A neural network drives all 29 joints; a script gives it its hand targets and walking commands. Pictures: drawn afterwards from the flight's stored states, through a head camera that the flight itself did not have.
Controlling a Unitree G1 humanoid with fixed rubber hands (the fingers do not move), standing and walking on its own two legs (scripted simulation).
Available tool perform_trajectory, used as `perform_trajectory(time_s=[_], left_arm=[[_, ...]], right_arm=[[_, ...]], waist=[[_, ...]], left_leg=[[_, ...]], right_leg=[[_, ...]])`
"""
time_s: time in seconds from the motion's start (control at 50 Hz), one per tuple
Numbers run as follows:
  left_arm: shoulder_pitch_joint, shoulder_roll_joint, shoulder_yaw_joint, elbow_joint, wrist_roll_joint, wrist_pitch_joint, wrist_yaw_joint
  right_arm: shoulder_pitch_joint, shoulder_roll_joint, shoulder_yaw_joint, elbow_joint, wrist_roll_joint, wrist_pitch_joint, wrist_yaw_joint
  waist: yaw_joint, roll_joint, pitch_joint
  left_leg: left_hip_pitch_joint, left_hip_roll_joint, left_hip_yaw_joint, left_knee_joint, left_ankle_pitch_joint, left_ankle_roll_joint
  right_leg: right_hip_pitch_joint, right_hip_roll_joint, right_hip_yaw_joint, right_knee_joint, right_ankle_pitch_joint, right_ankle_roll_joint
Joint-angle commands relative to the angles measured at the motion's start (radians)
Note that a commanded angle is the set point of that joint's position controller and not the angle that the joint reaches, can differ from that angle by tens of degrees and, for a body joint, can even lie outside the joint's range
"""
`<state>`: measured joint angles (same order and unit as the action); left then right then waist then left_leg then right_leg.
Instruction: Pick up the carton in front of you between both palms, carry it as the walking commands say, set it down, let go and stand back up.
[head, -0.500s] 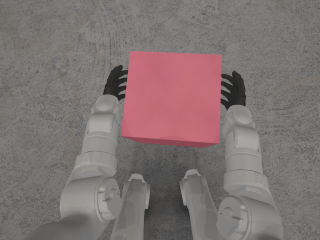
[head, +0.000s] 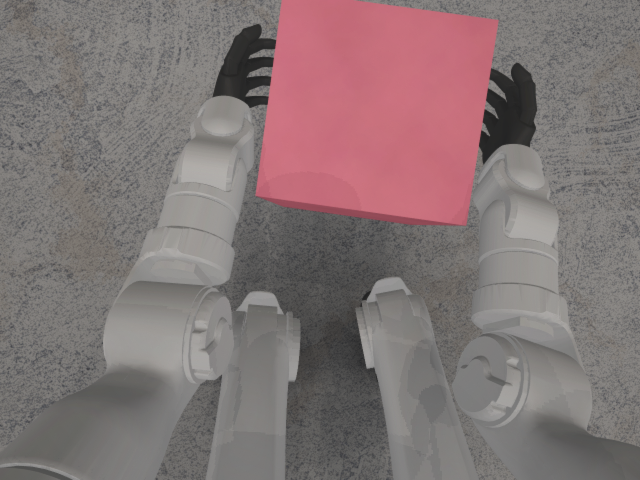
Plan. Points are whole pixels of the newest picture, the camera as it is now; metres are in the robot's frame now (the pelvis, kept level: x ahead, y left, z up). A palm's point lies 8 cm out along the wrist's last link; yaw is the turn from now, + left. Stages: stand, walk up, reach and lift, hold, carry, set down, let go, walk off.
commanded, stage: set down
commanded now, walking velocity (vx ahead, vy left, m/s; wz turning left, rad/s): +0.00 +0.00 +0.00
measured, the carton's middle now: (363, 137) +0.49 -0.06 -0.20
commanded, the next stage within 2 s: none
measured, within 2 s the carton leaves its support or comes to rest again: rests again in 1.00 s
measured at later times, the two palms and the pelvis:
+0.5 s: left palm (251, 105) +0.55 +0.08 -0.25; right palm (457, 157) +0.47 -0.21 -0.24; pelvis +0.00 -0.01 -0.07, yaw +0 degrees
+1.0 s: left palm (253, 110) +0.55 +0.08 -0.26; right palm (455, 158) +0.47 -0.21 -0.25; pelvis -0.01 +0.00 -0.09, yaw -1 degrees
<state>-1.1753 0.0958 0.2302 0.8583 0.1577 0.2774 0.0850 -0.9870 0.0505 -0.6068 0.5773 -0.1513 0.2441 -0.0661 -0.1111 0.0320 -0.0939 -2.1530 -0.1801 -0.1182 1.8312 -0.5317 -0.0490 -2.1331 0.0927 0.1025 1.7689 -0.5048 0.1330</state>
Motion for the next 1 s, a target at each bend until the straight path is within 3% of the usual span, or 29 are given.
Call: perform_trajectory(time_s=[0.0, 0.02, 0.04, 0.06, 0.12, 0.16, 0.18, 0.2, 0.22, 0.26, 0.28, 0.3, 0.34, 0.44, 0.46, 0.48, 0.52, 0.54, 0.58, 0.6, 0.64, 0.68, 0.76, 0.78, 0.8, 0.82, 0.92, 0.94, 0.98], left_arm=[[-0.629, -0.834, -0.390, -0.076, -0.100, -0.058, -0.154], [-0.560, -0.785, -0.307, 0.034, -0.047, -0.048, -0.143], [-0.642, -0.811, -0.400, -0.118, -0.107, -0.068, -0.138], [-0.627, -0.809, -0.338, -0.023, -0.079, -0.070, -0.144], [-0.650, -0.752, -0.404, -0.070, -0.122, -0.080, -0.156], [-0.709, -0.760, -0.389, -0.051, -0.159, -0.091, -0.185], [-0.629, -0.752, -0.335, 0.057, -0.087, -0.067, -0.194], [-0.635, -0.707, -0.329, 0.047, -0.100, -0.079, -0.197], [-0.715, -0.760, -0.405, -0.032, -0.174, -0.089, -0.195], [-0.770, -0.667, -0.465, -0.015, -0.205, -0.092, -0.191], [-0.649, -0.727, -0.389, 0.045, -0.158, -0.093, -0.197], [-0.786, -0.715, -0.462, -0.031, -0.228, -0.109, -0.199], [-0.760, -0.685, -0.448, -0.003, -0.231, -0.116, -0.203], [-0.776, -0.759, -0.492, -0.057, -0.284, -0.153, -0.200], [-0.750, -0.645, -0.460, -0.014, -0.244, -0.147, -0.202], [-0.739, -0.726, -0.433, 0.023, -0.251, -0.138, -0.194], [-0.605, -0.724, -0.364, 0.117, -0.196, -0.138, -0.204], [-0.678, -0.697, -0.406, 0.102, -0.234, -0.135, -0.207], [-0.591, -0.669, -0.297, 0.211, -0.112, -0.127, -0.210], [-0.689, -0.614, -0.310, 0.137, -0.140, -0.143, -0.214], [-0.618, -0.578, -0.288, 0.186, -0.081, -0.119, -0.222], [-0.622, -0.605, -0.274, 0.162, -0.078, -0.112, -0.230], [-0.727, -0.652, -0.306, 0.103, -0.155, -0.141, -0.225], [-0.796, -0.661, -0.388, 0.083, -0.207, -0.156, -0.211], [-0.749, -0.596, -0.349, 0.139, -0.157, -0.156, -0.203], [-0.760, -0.657, -0.348, 0.150, -0.216, -0.166, -0.199], [-0.658, -0.547, -0.274, 0.195, -0.120, -0.152, -0.205], [-0.796, -0.548, -0.338, 0.157, -0.181, -0.158, -0.196], [-0.680, -0.525, -0.242, 0.221, -0.103, -0.154, -0.216]], right_arm=[[-0.667, 0.681, 0.516, 0.028, 0.119, -0.007, 0.257], [-0.691, 0.729, 0.464, 0.125, 0.115, 0.011, 0.256], [-0.693, 0.659, 0.490, 0.037, 0.116, -0.006, 0.261], [-0.679, 0.719, 0.473, 0.130, 0.117, -0.002, 0.250], [-0.734, 0.718, 0.557, 0.056, 0.186, -0.009, 0.237], [-0.761, 0.687, 0.516, 0.079, 0.132, -0.010, 0.216], [-0.721, 0.677, 0.448, 0.112, 0.124, -0.007, 0.221], [-0.759, 0.659, 0.495, 0.119, 0.105, -0.004, 0.208], [-0.829, 0.688, 0.556, -0.009, 0.168, -0.028, 0.200], [-0.837, 0.652, 0.578, -0.015, 0.177, -0.033, 0.180], [-0.845, 0.696, 0.593, 0.028, 0.172, -0.036, 0.171], [-0.844, 0.679, 0.551, 0.053, 0.177, -0.049, 0.170], [-0.860, 0.652, 0.580, 0.051, 0.224, -0.047, 0.175], [-0.880, 0.711, 0.599, -0.030, 0.245, -0.089, 0.156], [-0.836, 0.726, 0.623, 0.001, 0.254, -0.075, 0.163], [-0.906, 0.633, 0.591, 0.029, 0.226, -0.075, 0.161], [-0.847, 0.663, 0.627, 0.033, 0.243, -0.067, 0.166], [-0.879, 0.613, 0.586, -0.001, 0.231, -0.085, 0.161], [-0.769, 0.657, 0.538, 0.215, 0.174, -0.060, 0.166], [-0.713, 0.648, 0.490, 0.215, 0.140, -0.054, 0.181], [-0.667, 0.661, 0.411, 0.277, 0.113, -0.031, 0.203], [-0.729, 0.664, 0.412, 0.243, 0.119, -0.045, 0.208], [-0.826, 0.608, 0.425, 0.174, 0.110, -0.067, 0.204], [-0.838, 0.572, 0.423, 0.171, 0.130, -0.093, 0.198], [-0.830, 0.596, 0.456, 0.139, 0.150, -0.107, 0.186], [-0.876, 0.533, 0.473, 0.127, 0.163, -0.110, 0.183], [-0.841, 0.544, 0.437, 0.179, 0.157, -0.087, 0.197], [-0.872, 0.506, 0.416, 0.182, 0.155, -0.102, 0.194], [-0.829, 0.523, 0.407, 0.243, 0.115, -0.086, 0.206]], waist=[[-0.079, 0.150, -1.018], [-0.001, 0.153, -0.995], [-0.097, 0.170, -1.063], [-0.012, 0.157, -1.042], [-0.007, 0.135, -1.066], [-0.106, 0.044, -1.031], [-0.041, 0.147, -0.956], [-0.076, 0.023, -0.911], [-0.031, 0.066, -1.090], [-0.088, 0.100, -1.079], [-0.014, 0.054, -1.076], [-0.088, 0.074, -1.107], [-0.037, 0.102, -1.014], [-0.086, 0.084, -1.144], [-0.031, 0.048, -1.039], [-0.093, 0.055, -0.975], [0.002, 0.053, -0.907], [-0.068, 0.054, -0.923], [0.025, 0.027, -0.736], [-0.076, -0.014, -0.645], [-0.035, 0.120, -0.662], [0.004, 0.092, -0.640], [-0.042, 0.072, -0.703], [-0.146, 0.079, -0.745], [-0.009, 0.116, -0.686], [-0.073, 0.069, -0.737], [0.011, 0.046, -0.602], [-0.083, 0.057, -0.593], [0.009, 0.032, -0.567]], left_leg=[[0.684, 0.007, 0.127, -0.098, 0.300, 0.005], [0.675, 0.010, 0.157, -0.145, 0.273, 0.007], [0.685, 0.004, 0.130, -0.116, 0.318, 0.000], [0.667, 0.004, 0.169, -0.097, 0.275, 0.008], [0.581, 0.015, 0.163, -0.047, 0.319, 0.011], [0.488, 0.001, 0.168, -0.009, 0.261, 0.019], [0.455, 0.008, 0.185, -0.015, 0.228, 0.021], [0.412, 0.022, 0.167, 0.010, 0.197, 0.029], [0.485, 0.005, 0.179, 0.031, 0.287, 0.026], [0.483, 0.012, 0.161, 0.036, 0.273, 0.015], [0.450, 0.004, 0.187, 0.067, 0.282, 0.023], [0.461, 0.010, 0.169, 0.067, 0.295, 0.020], [0.461, 0.022, 0.173, 0.087, 0.341, 0.021], [0.457, 0.009, 0.173, 0.146, 0.420, 0.016], [0.436, 0.009, 0.182, 0.137, 0.387, 0.027], [0.319, 0.013, 0.172, 0.130, 0.343, 0.022], [0.326, 0.003, 0.174, 0.111, 0.302, 0.038], [0.341, 0.016, 0.167, 0.145, 0.259, 0.033], [0.266, 0.012, 0.185, 0.093, 0.178, 0.038], [0.191, 0.025, 0.154, 0.121, 0.172, 0.042], [0.293, 0.029, 0.161, 0.100, 0.177, 0.048], [0.277, 0.024, 0.152, 0.076, 0.203, 0.052], [0.326, 0.017, 0.141, 0.100, 0.226, 0.053], [0.342, 0.028, 0.114, 0.123, 0.222, 0.036], [0.320, 0.023, 0.132, 0.131, 0.269, 0.040], [0.363, 0.023, 0.125, 0.157, 0.297, 0.044], [0.269, 0.036, 0.146, 0.148, 0.209, 0.056], [0.286, 0.045, 0.112, 0.154, 0.248, 0.051], [0.297, 0.033, 0.134, 0.139, 0.200, 0.073]], right_leg=[[0.330, 0.044, -0.242, -0.011, 0.281, -0.046], [0.366, 0.036, -0.233, -0.029, 0.261, -0.033], [0.389, 0.038, -0.264, 0.010, 0.315, -0.047], [0.390, 0.042, -0.243, -0.005, 0.293, -0.040], [0.488, 0.032, -0.221, 0.047, 0.373, -0.030], [0.527, 0.043, -0.247, 0.053, 0.375, -0.032], [0.464, 0.034, -0.232, 0.055, 0.323, -0.022], [0.448, 0.042, -0.245, 0.063, 0.292, -0.010], [0.532, 0.038, -0.228, 0.096, 0.370, -0.023], [0.550, 0.021, -0.245, 0.121, 0.402, -0.021], [0.586, 0.038, -0.227, 0.106, 0.380, -0.014], [0.568, 0.041, -0.246, 0.139, 0.422, -0.032], [0.508, 0.026, -0.225, 0.164, 0.433, -0.036], [0.662, 0.045, -0.223, 0.212, 0.580, -0.044], [0.605, 0.043, -0.224, 0.211, 0.540, -0.029], [0.620, 0.043, -0.226, 0.205, 0.527, -0.046], [0.591, 0.049, -0.200, 0.199, 0.458, -0.036], [0.529, 0.043, -0.222, 0.197, 0.395, -0.035], [0.495, 0.043, -0.221, 0.182, 0.319, -0.041], [0.405, 0.035, -0.218, 0.195, 0.324, -0.038], [0.332, 0.048, -0.207, 0.184, 0.273, -0.056], [0.294, 0.049, -0.222, 0.202, 0.277, -0.056], [0.341, 0.046, -0.235, 0.210, 0.276, -0.059], [0.334, 0.037, -0.248, 0.237, 0.325, -0.069], [0.304, 0.028, -0.210, 0.243, 0.330, -0.062], [0.352, 0.031, -0.217, 0.237, 0.350, -0.058], [0.327, 0.026, -0.194, 0.218, 0.269, -0.052], [0.305, 0.003, -0.204, 0.248, 0.332, -0.059], [0.247, 0.030, -0.218, 0.227, 0.220, -0.053]])
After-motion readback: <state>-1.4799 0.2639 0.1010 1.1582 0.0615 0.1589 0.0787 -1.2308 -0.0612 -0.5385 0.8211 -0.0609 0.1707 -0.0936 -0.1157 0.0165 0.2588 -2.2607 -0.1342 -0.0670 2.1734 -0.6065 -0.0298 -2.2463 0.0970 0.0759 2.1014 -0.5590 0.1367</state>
